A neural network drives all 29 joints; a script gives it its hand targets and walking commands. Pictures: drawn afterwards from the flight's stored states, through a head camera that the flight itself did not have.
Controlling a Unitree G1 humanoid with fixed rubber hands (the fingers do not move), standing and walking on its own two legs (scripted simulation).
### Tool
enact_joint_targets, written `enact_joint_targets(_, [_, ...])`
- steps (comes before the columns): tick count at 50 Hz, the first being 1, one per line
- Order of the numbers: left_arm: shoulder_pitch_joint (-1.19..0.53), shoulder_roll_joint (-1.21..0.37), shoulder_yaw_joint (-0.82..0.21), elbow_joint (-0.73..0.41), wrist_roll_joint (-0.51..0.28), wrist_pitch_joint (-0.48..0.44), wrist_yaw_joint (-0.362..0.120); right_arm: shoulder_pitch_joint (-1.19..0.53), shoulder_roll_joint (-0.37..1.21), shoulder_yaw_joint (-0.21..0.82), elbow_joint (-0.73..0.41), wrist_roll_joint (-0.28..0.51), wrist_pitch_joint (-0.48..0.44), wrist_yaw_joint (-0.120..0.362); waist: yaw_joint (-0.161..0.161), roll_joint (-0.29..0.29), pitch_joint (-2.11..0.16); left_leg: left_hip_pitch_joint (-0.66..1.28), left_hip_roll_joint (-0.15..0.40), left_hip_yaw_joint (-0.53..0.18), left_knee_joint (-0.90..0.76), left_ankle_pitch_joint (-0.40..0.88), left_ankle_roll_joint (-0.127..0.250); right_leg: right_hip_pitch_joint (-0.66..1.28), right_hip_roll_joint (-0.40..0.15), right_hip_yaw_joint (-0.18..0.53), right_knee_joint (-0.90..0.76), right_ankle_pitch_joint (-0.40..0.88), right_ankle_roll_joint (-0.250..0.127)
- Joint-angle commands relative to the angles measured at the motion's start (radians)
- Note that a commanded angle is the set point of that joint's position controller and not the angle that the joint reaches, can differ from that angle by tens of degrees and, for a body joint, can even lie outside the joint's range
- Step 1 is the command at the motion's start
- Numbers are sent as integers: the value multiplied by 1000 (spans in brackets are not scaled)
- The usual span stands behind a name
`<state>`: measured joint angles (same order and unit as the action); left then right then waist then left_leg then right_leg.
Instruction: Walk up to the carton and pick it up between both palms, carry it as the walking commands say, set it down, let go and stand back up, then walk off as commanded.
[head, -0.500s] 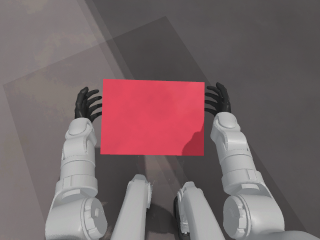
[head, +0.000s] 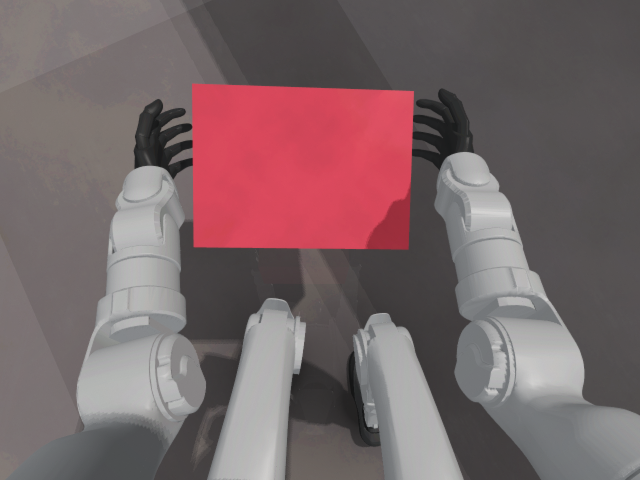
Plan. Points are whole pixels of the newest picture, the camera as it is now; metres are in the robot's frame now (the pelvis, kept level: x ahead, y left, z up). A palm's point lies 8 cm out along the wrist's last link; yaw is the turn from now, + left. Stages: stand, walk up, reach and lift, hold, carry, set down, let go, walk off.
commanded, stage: set down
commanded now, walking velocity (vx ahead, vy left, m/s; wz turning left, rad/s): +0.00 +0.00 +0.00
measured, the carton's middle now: (303, 175) +0.49 +0.06 -0.17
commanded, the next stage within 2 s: none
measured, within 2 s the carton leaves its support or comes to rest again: neither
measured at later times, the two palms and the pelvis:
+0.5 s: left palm (184, 183) +0.46 +0.23 -0.16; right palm (431, 171) +0.50 -0.12 -0.16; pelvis -0.02 -0.01 -0.07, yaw +0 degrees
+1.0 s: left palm (199, 185) +0.48 +0.24 -0.25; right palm (412, 175) +0.52 -0.12 -0.25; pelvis -0.02 +0.00 -0.12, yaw -1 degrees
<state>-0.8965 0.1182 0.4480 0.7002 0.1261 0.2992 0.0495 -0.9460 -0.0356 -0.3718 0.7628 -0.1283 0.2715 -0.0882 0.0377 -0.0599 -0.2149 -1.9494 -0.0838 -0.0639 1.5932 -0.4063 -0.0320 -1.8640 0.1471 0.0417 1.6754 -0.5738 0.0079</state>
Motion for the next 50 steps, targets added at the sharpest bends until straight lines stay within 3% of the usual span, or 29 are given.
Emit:
enact_joint_targets(1, [-591,-907,-480,-55,-128,-11,-275,-546,790,441,-26,118,-27,306,38,92,-963,791,-16,57,-83,251,-6,122,2,-73,-166,186,-17])
enact_joint_targets(3, [-605,-911,-498,-73,-142,-12,-268,-530,778,441,-20,125,-30,315,43,124,-977,836,-10,63,-67,312,-16,67,3,-72,-143,190,-21])
enact_joint_targets(5, [-625,-920,-515,-79,-152,-21,-256,-532,764,430,-9,119,-38,320,14,125,-940,834,-5,37,-51,321,-17,10,4,-84,-126,174,-29])
enact_joint_targets(6, [-639,-916,-535,-99,-162,-23,-253,-551,786,460,-34,147,-41,317,49,145,-997,857,-8,47,-36,337,-22,32,3,-68,-115,190,-32])
enact_joint_targets(7, [-634,-917,-538,-93,-172,-26,-247,-557,757,448,-28,137,-45,319,4,137,-983,843,-3,34,-33,339,-21,6,6,-84,-92,190,-32])
enact_joint_targets(8, [-638,-923,-545,-97,-174,-29,-244,-594,762,471,-49,158,-53,318,49,148,-988,851,-8,36,-27,355,-19,-9,6,-78,-86,187,-30])
enact_joint_targets(9, [-646,-909,-543,-99,-178,-30,-239,-606,757,480,-62,171,-57,318,42,158,-994,852,-7,43,-16,353,-20,-26,8,-78,-87,177,-33])
enact_joint_targets(11, [-679,-904,-542,-92,-180,-36,-234,-585,738,448,-16,142,-54,316,15,128,-977,785,-9,42,5,337,-23,-13,4,-78,-67,192,-38])
enact_joint_targets(12, [-676,-891,-550,-116,-193,-45,-232,-612,766,486,-43,166,-55,312,43,99,-1012,773,-14,44,16,349,-17,11,5,-84,-50,206,-29])
enact_joint_targets(13, [-706,-906,-561,-129,-206,-47,-229,-622,773,486,-51,179,-54,309,27,116,-1044,790,-10,55,23,340,-19,28,10,-80,-46,215,-30])
enact_joint_targets(14, [-701,-875,-518,-79,-183,-44,-230,-634,751,472,-17,159,-52,301,51,96,-967,681,-15,66,41,310,-10,7,-1,-69,-41,199,-33])
enact_joint_targets(20, [-750,-817,-456,-41,-158,-45,-244,-695,762,476,3,160,-36,276,80,28,-954,516,-13,101,86,203,2,93,-1,-62,-15,177,-18])
enact_joint_targets(21, [-772,-784,-461,-58,-162,-46,-248,-712,777,493,-10,179,-33,273,104,29,-968,520,-12,117,91,197,5,95,5,-53,-13,182,-14])
enact_joint_targets(22, [-786,-779,-442,-47,-172,-48,-254,-706,771,481,0,163,-32,265,75,-7,-977,472,-14,119,107,190,8,134,5,-59,-9,187,-9])
enact_joint_targets(23, [-793,-756,-435,-33,-165,-46,-259,-731,777,478,13,174,-31,256,112,-8,-984,449,-13,132,110,152,9,155,3,-57,-1,165,-4])
enact_joint_targets(26, [-839,-735,-408,-32,-168,-50,-280,-766,778,472,16,157,-27,233,86,-43,-961,367,-8,135,140,141,14,211,2,-43,2,187,7])
enact_joint_targets(27, [-825,-723,-391,1,-151,-46,-288,-771,755,478,25,163,-31,226,118,-26,-940,352,-6,140,147,144,19,191,0,-36,11,200,8])
enact_joint_targets(28, [-834,-731,-386,-3,-157,-48,-293,-794,752,475,-2,162,-35,217,91,-38,-943,336,-5,142,164,133,18,213,2,-44,8,195,8])
enact_joint_targets(29, [-841,-698,-376,9,-160,-50,-299,-799,738,478,8,167,-37,209,117,-23,-923,299,-8,151,175,133,16,239,0,-23,11,206,10])
enact_joint_targets(31, [-867,-687,-385,-4,-170,-53,-306,-818,734,468,4,170,-43,193,91,-30,-948,292,-2,142,194,140,17,244,7,-38,41,217,9])
enact_joint_targets(35, [-901,-672,-395,-39,-194,-61,-307,-850,716,479,-15,179,-49,182,86,-32,-967,315,7,132,220,182,16,237,9,-46,80,255,11])
enact_joint_targets(37, [-926,-676,-415,-30,-199,-57,-308,-856,720,483,-7,196,-50,185,99,20,-953,321,7,138,232,187,9,222,14,-40,102,255,-1])
enact_joint_targets(41, [-906,-672,-416,-24,-194,-62,-296,-845,710,488,38,195,-51,198,103,6,-926,356,13,124,254,243,6,149,13,-60,149,270,-2])
enact_joint_targets(45, [-899,-687,-447,-43,-205,-68,-284,-851,717,509,15,221,-61,211,124,49,-941,423,11,124,283,315,4,71,10,-66,180,295,-8])
enact_joint_targets(46, [-911,-696,-451,-42,-218,-71,-278,-846,701,498,24,215,-61,213,97,43,-943,441,12,121,294,317,0,47,13,-73,191,275,-12])
enact_joint_targets(47, [-918,-679,-477,-64,-225,-74,-271,-835,722,508,13,220,-61,218,113,51,-945,458,11,119,288,332,3,14,17,-77,202,278,-12])
enact_joint_targets(48, [-915,-697,-479,-48,-227,-74,-267,-849,713,501,21,220,-65,221,89,51,-928,455,14,103,298,331,4,10,13,-79,218,271,-13])
enact_joint_targets(49, [-921,-671,-488,-58,-229,-77,-263,-844,700,520,23,234,-66,223,116,61,-929,486,16,111,308,337,0,-16,11,-80,221,255,-16])
enact_joint_targets(50, [-917,-684,-479,-40,-231,-78,-261,-873,682,509,27,231,-70,224,106,54,-909,464,15,103,319,325,2,-32,5,-82,225,238,-20])
